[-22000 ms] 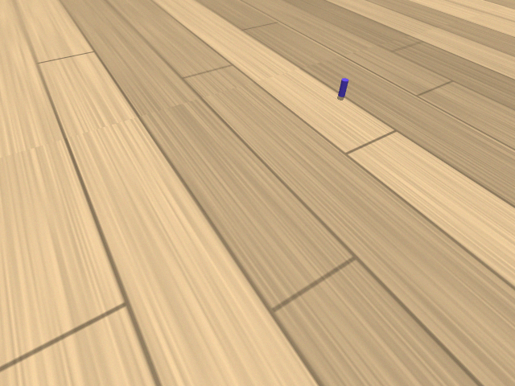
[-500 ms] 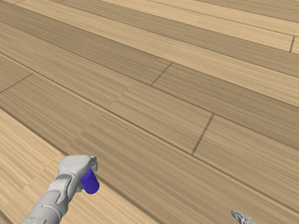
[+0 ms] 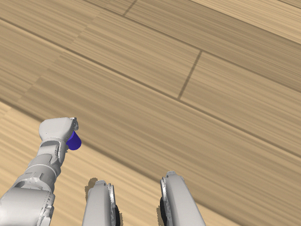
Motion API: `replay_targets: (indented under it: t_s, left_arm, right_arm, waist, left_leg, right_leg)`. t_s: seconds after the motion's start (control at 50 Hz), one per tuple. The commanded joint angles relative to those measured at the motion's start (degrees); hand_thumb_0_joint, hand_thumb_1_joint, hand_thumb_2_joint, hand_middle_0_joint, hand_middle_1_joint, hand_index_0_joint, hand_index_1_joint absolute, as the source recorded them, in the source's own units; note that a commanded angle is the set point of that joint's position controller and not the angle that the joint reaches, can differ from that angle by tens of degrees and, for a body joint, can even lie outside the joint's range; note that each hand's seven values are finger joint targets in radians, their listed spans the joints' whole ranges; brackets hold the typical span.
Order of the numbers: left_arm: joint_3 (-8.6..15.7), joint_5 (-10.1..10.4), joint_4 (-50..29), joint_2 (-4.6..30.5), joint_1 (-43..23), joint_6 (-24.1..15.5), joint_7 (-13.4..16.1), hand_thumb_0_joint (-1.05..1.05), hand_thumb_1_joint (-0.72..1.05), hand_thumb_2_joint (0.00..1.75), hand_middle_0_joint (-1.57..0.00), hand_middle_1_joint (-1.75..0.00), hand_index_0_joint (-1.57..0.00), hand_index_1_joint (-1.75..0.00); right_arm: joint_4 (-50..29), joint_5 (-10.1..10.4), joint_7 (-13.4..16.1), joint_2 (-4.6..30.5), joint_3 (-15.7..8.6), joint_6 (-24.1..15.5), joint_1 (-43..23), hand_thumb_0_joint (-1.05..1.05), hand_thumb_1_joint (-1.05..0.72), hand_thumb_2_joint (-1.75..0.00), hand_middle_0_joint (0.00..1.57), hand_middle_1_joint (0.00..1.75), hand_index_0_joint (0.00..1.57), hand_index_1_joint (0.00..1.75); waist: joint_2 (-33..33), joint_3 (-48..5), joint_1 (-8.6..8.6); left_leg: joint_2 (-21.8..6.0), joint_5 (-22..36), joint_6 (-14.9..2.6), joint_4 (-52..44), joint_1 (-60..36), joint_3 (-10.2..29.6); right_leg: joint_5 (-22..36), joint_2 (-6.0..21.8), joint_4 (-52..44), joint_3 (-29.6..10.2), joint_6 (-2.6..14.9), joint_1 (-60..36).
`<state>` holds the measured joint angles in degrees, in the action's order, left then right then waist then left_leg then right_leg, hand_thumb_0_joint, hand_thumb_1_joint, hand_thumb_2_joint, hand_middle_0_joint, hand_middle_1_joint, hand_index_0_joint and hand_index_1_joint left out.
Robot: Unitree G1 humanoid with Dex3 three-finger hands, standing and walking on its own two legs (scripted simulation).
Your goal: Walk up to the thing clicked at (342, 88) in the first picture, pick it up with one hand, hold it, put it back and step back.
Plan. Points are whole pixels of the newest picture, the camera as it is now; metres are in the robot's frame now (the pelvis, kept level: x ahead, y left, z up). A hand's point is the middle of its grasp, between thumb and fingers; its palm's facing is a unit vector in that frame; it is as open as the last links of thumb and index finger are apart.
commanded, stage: crouch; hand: left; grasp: from above
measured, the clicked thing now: (70, 138) +0.42 +0.21 -0.20
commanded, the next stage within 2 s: lower in 1.16 s
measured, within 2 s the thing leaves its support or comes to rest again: rests again in 1.86 s
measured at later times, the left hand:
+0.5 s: hand (75, 146) +0.42 +0.23 -0.30, palm faces -0.46 -0.01 -0.89, open 8.0 cm
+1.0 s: hand (80, 147) +0.44 +0.22 -0.36, palm faces -0.47 -0.01 -0.88, open 8.0 cm
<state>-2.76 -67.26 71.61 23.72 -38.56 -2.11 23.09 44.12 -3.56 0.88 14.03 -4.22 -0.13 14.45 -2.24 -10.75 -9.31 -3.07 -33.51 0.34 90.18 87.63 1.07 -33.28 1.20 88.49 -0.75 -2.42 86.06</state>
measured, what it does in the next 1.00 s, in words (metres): lowers itself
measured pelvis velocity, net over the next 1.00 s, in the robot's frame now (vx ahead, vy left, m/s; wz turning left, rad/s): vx -0.03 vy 0.00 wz -0.05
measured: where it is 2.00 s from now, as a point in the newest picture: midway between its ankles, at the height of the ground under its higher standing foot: outside the picture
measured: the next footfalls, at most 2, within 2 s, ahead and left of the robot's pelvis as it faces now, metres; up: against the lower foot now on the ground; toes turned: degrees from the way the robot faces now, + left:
none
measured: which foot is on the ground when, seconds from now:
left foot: down 0.00-1.00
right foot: down 0.00-1.00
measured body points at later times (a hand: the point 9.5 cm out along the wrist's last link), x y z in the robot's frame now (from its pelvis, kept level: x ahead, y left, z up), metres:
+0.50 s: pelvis -0.01 -0.01 -0.13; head +0.21 +0.03 +0.26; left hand +0.44 +0.22 -0.25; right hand +0.06 -0.28 -0.25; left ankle +0.06 +0.12 -0.54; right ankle +0.06 -0.14 -0.54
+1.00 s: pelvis -0.03 +0.00 -0.19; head +0.21 +0.03 +0.19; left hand +0.46 +0.22 -0.31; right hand -0.01 -0.28 -0.30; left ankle +0.06 +0.12 -0.54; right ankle +0.06 -0.14 -0.54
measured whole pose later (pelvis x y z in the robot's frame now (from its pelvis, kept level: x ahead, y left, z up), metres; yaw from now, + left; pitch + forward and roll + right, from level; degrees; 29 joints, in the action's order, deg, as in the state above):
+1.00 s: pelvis -0.03 +0.00 -0.19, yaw -3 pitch +36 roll -5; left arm 3.2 -70.9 79.9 34.5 -52.3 -6.2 22.4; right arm 43.5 -6.8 -5.9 14.4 -0.2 -3.5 10.8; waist -0.8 -6.0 -13.7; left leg -2.2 -38.6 1.0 126.7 125.0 6.0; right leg -38.6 0.1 123.7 0.7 -2.8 121.7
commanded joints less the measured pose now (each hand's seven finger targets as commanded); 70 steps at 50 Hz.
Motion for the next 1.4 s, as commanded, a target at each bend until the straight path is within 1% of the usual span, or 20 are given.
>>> replay_targets:
  t_s: [0.0,0.1,0.18,0.2,0.36,0.5,0.52,0.56,0.62,0.84,0.88,0.92,0.96,1.0,1.14,1.26,1.3,1.34,1.36,1.38]
  left_arm:
    - [3.34,0.67,-9.44,14.78,-22.09,-0.25,2.47,0.0,0.55,0.68,-0.93,-0.67,-0.96,-0.65]
    - [4.18,0.2,-10.97,16.45,-24.62,-1.97,2.17,0.0,0.56,0.68,-0.93,-0.68,-0.96,-0.65]
    - [5.18,-0.34,-11.52,17.87,-26.27,-2.85,2.85,0.0,0.57,0.75,-0.95,-0.72,-0.97,-0.69]
    - [6.01,-0.82,-11.94,19.46,-26.79,-3.05,3.01,0.0,0.57,0.73,-0.95,-0.71,-0.97,-0.68]
    - [6.06,-2.56,-7.18,18.65,-27.34,-2.76,3.85,0.0,0.59,0.73,-0.96,-0.69,-0.99,-0.67]
    - [6.16,-1.79,-6.8,19.58,-28.87,-2.67,3.04,0.0,0.58,0.72,-0.96,-0.69,-0.98,-0.67]
    - [5.5,-1.85,-7.94,18.97,-30.64,-2.83,2.73,0.0,0.59,0.74,-0.97,-0.7,-0.99,-0.68]
    - [6.14,-1.93,-6.63,20.84,-29.86,-2.8,2.44,0.0,0.57,0.74,-0.96,-0.68,-0.98,-0.67]
    - [6.17,-2.2,-6.37,20.89,-30.03,-2.96,2.16,0.0,0.58,0.7,-0.95,-0.69,-0.98,-0.67]
    - [7.45,-2.99,-3.91,24.25,-34.92,-3.78,2.48,0.0,0.57,0.68,-0.96,-0.65,-0.98,-0.63]
    - [8.26,-3.08,-2.65,25.96,-34.31,-3.73,2.73,0.0,0.56,0.66,-0.96,-0.63,-0.97,-0.61]
    - [7.54,-2.67,-1.91,24.99,-35.82,-4.05,2.76,0.0,0.57,0.67,-0.96,-0.63,-0.98,-0.62]
    - [7.02,-2.81,-1.18,24.63,-35.94,-4.24,2.36,0.0,0.58,0.64,-0.97,-0.62,-0.99,-0.6]
    - [8.51,-2.79,-1.11,27.45,-36.25,-4.42,2.44,0.0,0.6,0.65,-0.98,-0.63,-1.0,-0.61]
    - [7.89,-3.1,1.0,27.16,-36.98,-5.33,1.94,0.0,0.63,0.64,-1.0,-0.63,-1.02,-0.61]
    - [8.58,-3.01,0.4,28.59,-37.29,-5.89,2.33,0.0,0.64,0.68,-1.05,-0.59,-1.05,-0.59]
    - [7.27,-3.4,2.71,26.99,-37.2,-5.81,2.14,0.0,0.62,0.7,-1.05,-0.59,-1.05,-0.59]
    - [7.78,-3.54,4.31,27.78,-38.59,-6.18,2.36,0.0,0.62,0.7,-1.04,-0.59,-1.04,-0.59]
    - [7.62,-3.24,4.09,28.13,-38.87,-6.5,2.6,0.0,0.62,0.66,-1.03,-0.59,-1.03,-0.59]
    - [8.08,-3.48,5.47,28.67,-38.13,-6.48,2.66,0.0,0.62,0.68,-1.03,-0.59,-1.03,-0.59]
  right_arm:
    - [-4.24,-0.61,0.42,11.1,-3.05,-2.37,5.15,0.0,-0.9,-0.9,0.2,0.3,0.2,0.3]
    - [-3.89,-1.01,-0.37,11.18,-2.58,-3.2,5.87,0.0,-0.91,-0.9,0.2,0.3,0.2,0.3]
    - [-3.17,-1.64,-1.42,11.09,-1.96,-3.9,6.71,0.0,-0.91,-0.9,0.2,0.3,0.2,0.3]
    - [-2.8,-1.77,-1.6,11.11,-1.93,-3.93,6.81,0.0,-0.91,-0.9,0.2,0.3,0.2,0.3]
    - [-2.54,-2.75,-3.49,11.24,-1.77,-4.14,6.62,0.0,-0.92,-0.91,0.2,0.3,0.2,0.3]
    - [-3.09,-2.87,-4.58,11.68,-1.77,-4.1,5.84,0.0,-0.92,-0.91,0.2,0.3,0.2,0.3]
    - [-3.0,-2.97,-4.71,11.68,-1.77,-4.07,6.18,0.0,-0.92,-0.91,0.2,0.3,0.2,0.3]
    - [-2.9,-2.74,-4.82,11.98,-1.67,-3.86,6.38,0.0,-0.92,-0.91,0.2,0.3,0.2,0.3]
    - [-2.83,-2.89,-5.16,12.39,-1.75,-3.63,6.65,0.0,-0.92,-0.91,0.2,0.3,0.2,0.3]
    - [-2.25,-3.04,-5.89,13.68,-0.69,-3.82,7.18,0.0,-0.92,-0.91,0.2,0.3,0.2,0.3]
    - [-2.3,-2.97,-5.9,13.84,-0.64,-3.86,6.99,0.0,-0.92,-0.91,0.2,0.3,0.2,0.3]
    - [-2.13,-3.08,-5.97,13.68,-0.38,-4.1,6.75,0.0,-0.92,-0.91,0.2,0.3,0.2,0.3]
    - [-1.7,-3.31,-6.07,13.5,0.05,-4.19,7.27,0.0,-0.92,-0.91,0.2,0.3,0.2,0.3]
    - [-1.56,-3.27,-6.11,14.15,0.14,-4.17,7.89,0.0,-0.92,-0.91,0.2,0.3,0.2,0.3]
    - [-1.17,-3.58,-6.74,14.39,0.8,-4.33,8.41,0.0,-0.92,-0.91,0.2,0.3,0.2,0.3]
    - [-0.89,-3.63,-6.78,14.7,0.92,-4.24,8.09,0.0,-0.92,-0.91,0.2,0.3,0.2,0.3]
    - [-0.45,-3.75,-6.89,14.5,1.29,-4.19,8.13,0.0,-0.92,-0.91,0.2,0.3,0.2,0.3]
    - [-0.32,-3.95,-7.04,15.01,1.67,-4.23,8.5,0.0,-0.92,-0.91,0.2,0.3,0.2,0.3]
    - [-0.37,-3.97,-7.06,14.69,1.92,-4.26,7.5,0.0,-0.92,-0.91,0.2,0.3,0.2,0.3]
    - [-0.31,-4.18,-7.15,14.95,1.94,-4.38,8.03,0.0,-0.92,-0.91,0.2,0.3,0.2,0.3]
  waist:
    - [-6.71,-32.8,0.64]
    - [-7.02,-37.76,-0.4]
    - [-8.02,-40.73,-1.06]
    - [-8.71,-42.54,-0.43]
    - [-10.76,-39.56,-1.3]
    - [-11.25,-39.12,-1.73]
    - [-11.6,-39.67,-2.53]
    - [-10.86,-38.87,-2.07]
    - [-11.73,-38.83,-2.27]
    - [-14.29,-35.46,-3.71]
    - [-12.87,-36.32,-3.15]
    - [-13.19,-34.39,-4.06]
    - [-13.05,-34.55,-4.29]
    - [-12.63,-37.14,-3.85]
    - [-13.42,-33.41,-4.58]
    - [-12.9,-35.13,-4.13]
    - [-12.72,-32.76,-4.86]
    - [-12.39,-31.33,-5.79]
    - [-12.62,-31.61,-4.97]
    - [-10.91,-31.62,-5.31]
  left_leg:
    - [2.5,5.44,-0.77,-6.56,-17.24,1.05]
    - [2.71,4.86,-1.13,-0.35,-14.3,1.27]
    - [2.76,9.29,-1.33,4.64,-12.6,1.13]
    - [2.79,11.25,-1.54,6.44,-12.55,0.59]
    - [2.42,11.79,-1.2,11.95,-8.89,0.76]
    - [2.24,10.51,-1.21,15.67,-4.11,0.64]
    - [2.17,10.73,-1.23,16.29,-4.24,0.55]
    - [2.16,10.53,-1.38,17.35,-2.16,0.36]
    - [2.11,10.73,-1.18,18.54,-2.09,0.47]
    - [2.41,4.77,-1.1,21.14,3.53,0.77]
    - [2.42,3.31,-1.23,21.47,4.29,0.77]
    - [2.5,1.05,-1.36,22.06,6.47,0.5]
    - [2.51,2.23,-1.37,23.37,6.55,0.13]
    - [2.62,4.22,-1.51,24.53,6.9,-0.06]
    - [2.58,2.89,-1.47,26.09,9.66,-0.07]
    - [2.65,3.65,-1.58,27.57,10.34,-0.12]
    - [2.47,3.79,-1.47,28.21,11.12,0.0]
    - [2.63,3.54,-1.56,28.95,12.37,0.25]
    - [2.68,3.4,-1.74,29.5,14.03,-0.09]
    - [2.71,3.13,-1.91,30.08,13.85,0.05]
  right_leg:
    - [6.94,-1.52,-5.33,3.93,4.42,-6.27]
    - [6.38,-1.4,-0.53,4.47,4.25,-1.43]
    - [10.12,-1.32,3.29,4.53,4.09,0.53]
    - [11.68,-1.56,4.13,4.41,3.99,0.67]
    - [11.7,-1.89,9.53,5.4,4.13,7.3]
    - [11.84,-2.14,13.79,5.89,4.05,8.91]
    - [12.01,-2.24,13.92,5.89,3.96,9.21]
    - [12.28,-2.48,14.55,5.84,3.85,9.08]
    - [12.23,-2.41,16.2,6.13,3.92,10.65]
    - [7.52,-2.09,20.54,6.73,4.29,17.48]
    - [5.91,-2.27,20.92,7.01,4.33,17.34]
    - [4.11,-2.32,21.17,7.0,4.32,18.66]
    - [5.18,-2.45,21.44,6.93,4.26,18.16]
    - [6.96,-2.44,22.4,6.84,4.13,16.63]
    - [5.69,-2.44,24.11,7.38,4.26,19.3]
    - [6.6,-2.7,25.48,7.55,4.19,19.41]
    - [6.79,-2.85,26.02,7.8,4.21,20.7]
    - [6.61,-2.72,26.5,8.11,4.11,21.58]
    - [6.59,-3.0,26.85,7.92,4.15,20.88]
    - [6.34,-2.9,26.69,8.09,3.96,20.69]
